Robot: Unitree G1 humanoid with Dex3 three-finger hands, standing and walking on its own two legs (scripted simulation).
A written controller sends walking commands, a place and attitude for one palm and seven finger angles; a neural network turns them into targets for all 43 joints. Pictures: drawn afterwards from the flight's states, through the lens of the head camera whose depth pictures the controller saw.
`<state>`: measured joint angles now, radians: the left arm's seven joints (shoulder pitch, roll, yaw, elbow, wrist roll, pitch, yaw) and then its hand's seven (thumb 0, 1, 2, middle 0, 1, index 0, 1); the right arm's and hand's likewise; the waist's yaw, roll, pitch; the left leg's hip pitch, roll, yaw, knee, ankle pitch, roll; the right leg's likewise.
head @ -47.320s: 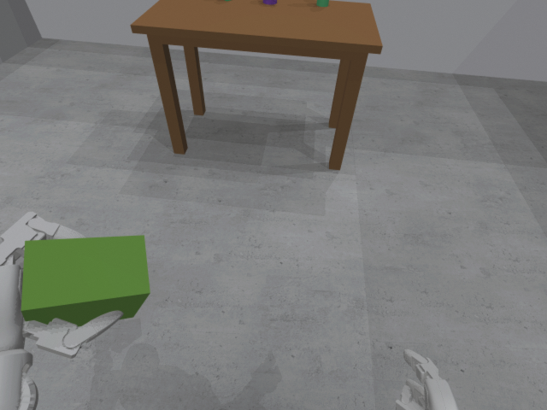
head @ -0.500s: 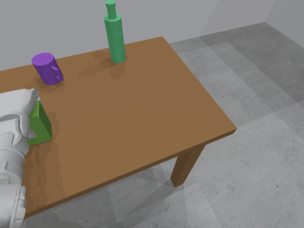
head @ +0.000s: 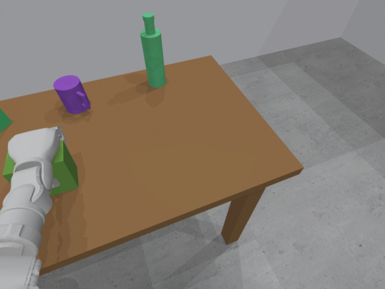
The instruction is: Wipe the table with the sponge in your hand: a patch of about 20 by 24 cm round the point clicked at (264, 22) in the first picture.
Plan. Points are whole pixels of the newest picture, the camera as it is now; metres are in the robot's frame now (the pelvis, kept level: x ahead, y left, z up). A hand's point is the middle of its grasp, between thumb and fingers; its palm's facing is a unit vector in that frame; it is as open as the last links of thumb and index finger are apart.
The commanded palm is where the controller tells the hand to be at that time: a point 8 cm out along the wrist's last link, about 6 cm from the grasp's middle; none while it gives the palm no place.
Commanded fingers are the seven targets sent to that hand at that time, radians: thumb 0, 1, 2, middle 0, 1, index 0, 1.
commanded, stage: wipe back along the first lane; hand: left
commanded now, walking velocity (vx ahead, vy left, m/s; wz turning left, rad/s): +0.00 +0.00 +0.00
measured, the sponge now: (48, 175) +0.36 +0.36 +0.00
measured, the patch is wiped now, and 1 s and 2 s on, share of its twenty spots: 1.00 1.00 1.00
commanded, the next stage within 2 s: lift the sponge slowly off the table in 0.94 s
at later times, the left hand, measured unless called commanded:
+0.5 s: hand (45, 183) +0.31 +0.33 +0.04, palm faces -0.04 -0.04 -1.00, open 10.6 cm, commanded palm +0.27 +0.31 +0.08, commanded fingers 0.00 0.10 1.30 -1.20 -1.60 -1.20 -1.60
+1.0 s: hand (49, 203) +0.27 +0.30 +0.04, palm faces -0.03 -0.05 -1.00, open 10.6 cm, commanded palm +0.23 +0.29 +0.08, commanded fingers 0.00 0.10 1.30 -1.20 -1.60 -1.20 -1.60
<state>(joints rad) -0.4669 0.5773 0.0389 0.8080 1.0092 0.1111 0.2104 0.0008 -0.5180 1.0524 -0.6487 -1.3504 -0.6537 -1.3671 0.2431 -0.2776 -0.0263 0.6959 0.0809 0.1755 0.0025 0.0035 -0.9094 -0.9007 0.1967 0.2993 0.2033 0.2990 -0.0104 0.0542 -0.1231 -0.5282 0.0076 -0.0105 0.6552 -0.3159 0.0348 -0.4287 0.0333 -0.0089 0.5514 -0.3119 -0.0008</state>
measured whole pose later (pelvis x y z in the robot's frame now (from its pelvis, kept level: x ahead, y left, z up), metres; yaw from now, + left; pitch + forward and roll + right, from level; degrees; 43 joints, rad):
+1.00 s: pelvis +0.01 -0.01 +0.01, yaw +1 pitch +5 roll -1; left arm 0.01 0.45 -0.01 0.25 0.95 0.25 0.19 0.00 -0.50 1.05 -0.63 -1.36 -0.64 -1.38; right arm 0.14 -0.27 -0.01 0.65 0.08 0.13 -0.01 0.01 -0.91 -0.90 0.20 0.30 0.20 0.30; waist 0.06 0.09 -0.10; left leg -0.36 0.00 -0.01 0.59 -0.31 0.02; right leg -0.28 0.03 -0.01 0.52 -0.32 -0.01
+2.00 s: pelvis -0.01 -0.02 +0.01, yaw +1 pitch -1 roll -1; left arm -0.02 0.49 -0.03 0.14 0.91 0.24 0.06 0.00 -0.54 1.05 -0.70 -1.29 -0.70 -1.31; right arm 0.06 -0.26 0.01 0.68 0.07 0.09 -0.06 0.01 -0.91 -0.90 0.20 0.30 0.20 0.30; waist 0.09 0.09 -0.01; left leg -0.23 0.00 -0.02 0.48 -0.24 0.01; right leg -0.15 0.03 -0.02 0.43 -0.26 -0.02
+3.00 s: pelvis -0.02 -0.02 +0.02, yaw +1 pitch -3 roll -1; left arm -0.09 0.55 -0.03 -0.03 0.88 0.31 -0.06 0.00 -0.54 1.05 -0.70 -1.29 -0.70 -1.31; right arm 0.02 -0.27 0.04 0.67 0.06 0.08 -0.05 0.01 -0.91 -0.90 0.20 0.30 0.20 0.30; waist 0.11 0.11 0.02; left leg -0.15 0.00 -0.02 0.39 -0.19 0.01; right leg -0.08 0.02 -0.01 0.35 -0.22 -0.03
